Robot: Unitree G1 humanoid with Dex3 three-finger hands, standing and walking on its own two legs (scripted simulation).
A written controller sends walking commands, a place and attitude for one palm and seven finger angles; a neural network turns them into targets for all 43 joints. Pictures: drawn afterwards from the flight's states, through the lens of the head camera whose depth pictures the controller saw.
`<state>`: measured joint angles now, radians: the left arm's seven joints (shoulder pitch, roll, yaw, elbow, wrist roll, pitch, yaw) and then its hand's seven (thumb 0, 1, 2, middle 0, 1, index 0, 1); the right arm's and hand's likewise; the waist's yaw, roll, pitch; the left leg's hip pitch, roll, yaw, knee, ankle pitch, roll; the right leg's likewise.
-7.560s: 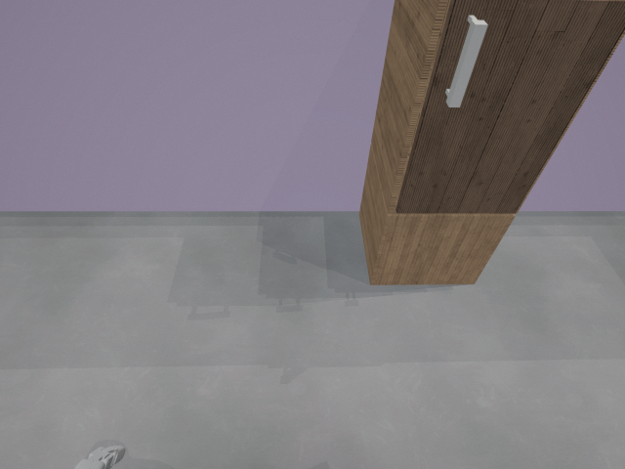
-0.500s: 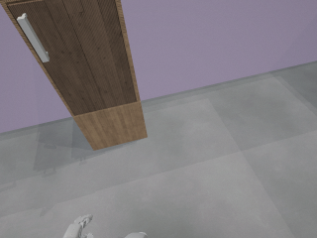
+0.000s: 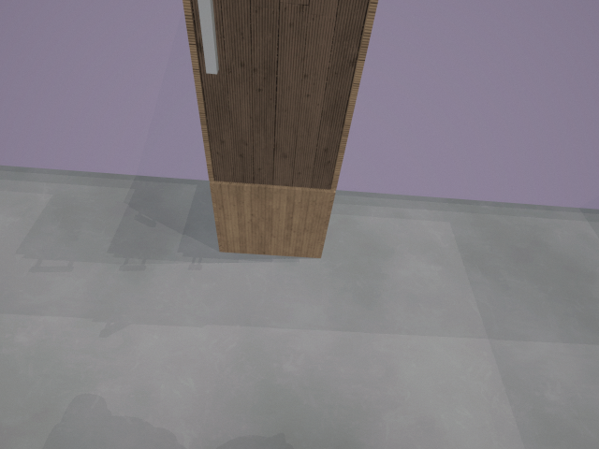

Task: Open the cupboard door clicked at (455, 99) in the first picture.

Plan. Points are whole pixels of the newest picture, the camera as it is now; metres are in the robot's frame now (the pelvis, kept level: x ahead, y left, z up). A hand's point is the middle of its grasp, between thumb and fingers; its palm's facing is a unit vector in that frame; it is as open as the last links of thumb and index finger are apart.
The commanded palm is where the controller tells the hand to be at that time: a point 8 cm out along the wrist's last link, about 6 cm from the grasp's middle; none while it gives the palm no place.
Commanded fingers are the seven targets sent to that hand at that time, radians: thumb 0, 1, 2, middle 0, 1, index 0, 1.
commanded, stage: take the last steps up to it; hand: left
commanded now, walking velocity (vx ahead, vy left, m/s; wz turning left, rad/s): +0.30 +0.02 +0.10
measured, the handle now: (210, 28) +0.87 +0.29 +0.13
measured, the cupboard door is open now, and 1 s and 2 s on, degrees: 0 0 0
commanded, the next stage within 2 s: come to a stop and stand still in 0.92 s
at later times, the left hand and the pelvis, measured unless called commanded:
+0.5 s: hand (215, 413) +0.19 +0.14 -0.15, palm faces +0.09 -0.97 -0.21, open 7.4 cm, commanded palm none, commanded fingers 0.00 0.90 0.90 -0.20 -0.30 -0.20 -0.30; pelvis +0.12 -0.04 +0.00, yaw +4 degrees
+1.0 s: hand (191, 419) +0.19 +0.18 -0.18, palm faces +0.17 -0.98 -0.12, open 7.4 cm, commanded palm none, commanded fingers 0.00 0.90 0.90 -0.20 -0.30 -0.20 -0.30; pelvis +0.28 +0.04 -0.01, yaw +3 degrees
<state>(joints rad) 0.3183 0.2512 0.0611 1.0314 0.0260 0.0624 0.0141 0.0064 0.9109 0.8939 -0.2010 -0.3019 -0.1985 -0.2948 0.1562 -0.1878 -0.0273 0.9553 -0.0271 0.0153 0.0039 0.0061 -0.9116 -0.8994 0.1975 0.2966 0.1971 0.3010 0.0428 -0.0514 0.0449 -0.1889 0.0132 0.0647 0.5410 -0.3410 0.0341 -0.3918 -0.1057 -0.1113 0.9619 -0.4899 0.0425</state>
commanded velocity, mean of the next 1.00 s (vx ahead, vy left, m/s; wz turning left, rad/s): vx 0.25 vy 0.02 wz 0.03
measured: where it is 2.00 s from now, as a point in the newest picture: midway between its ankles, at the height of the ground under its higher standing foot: (283, 438)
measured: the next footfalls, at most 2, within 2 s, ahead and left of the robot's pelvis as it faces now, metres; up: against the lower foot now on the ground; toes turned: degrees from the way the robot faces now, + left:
right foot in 0.38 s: +0.19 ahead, -0.13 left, +0.00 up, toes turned -6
left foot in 0.90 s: +0.36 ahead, +0.14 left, +0.00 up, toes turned +12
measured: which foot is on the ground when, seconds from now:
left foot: down 0.00-0.40, up 0.42-0.88, down 0.90-1.00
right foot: up 0.00-0.36, down 0.38-0.90, up 0.92-1.00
